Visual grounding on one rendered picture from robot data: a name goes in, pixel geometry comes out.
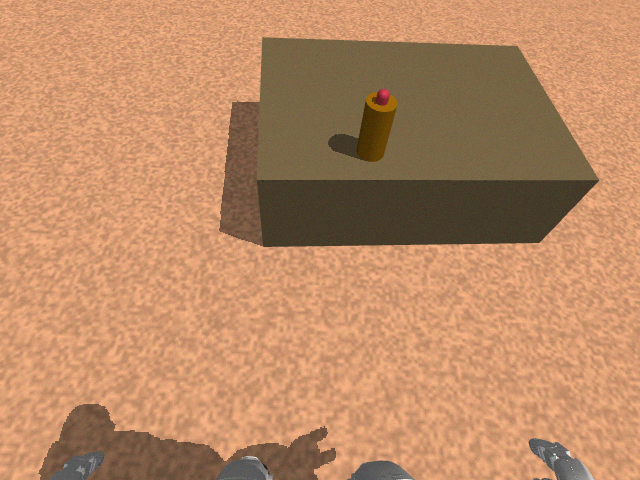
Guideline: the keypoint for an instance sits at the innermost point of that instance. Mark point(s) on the left robot hand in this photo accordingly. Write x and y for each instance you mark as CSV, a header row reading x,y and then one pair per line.
x,y
79,468

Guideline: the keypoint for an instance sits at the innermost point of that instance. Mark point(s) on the right robot hand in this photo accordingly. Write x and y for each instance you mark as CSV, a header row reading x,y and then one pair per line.
x,y
559,460

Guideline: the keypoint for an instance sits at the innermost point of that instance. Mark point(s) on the bottle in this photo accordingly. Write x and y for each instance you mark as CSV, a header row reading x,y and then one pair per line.
x,y
379,112

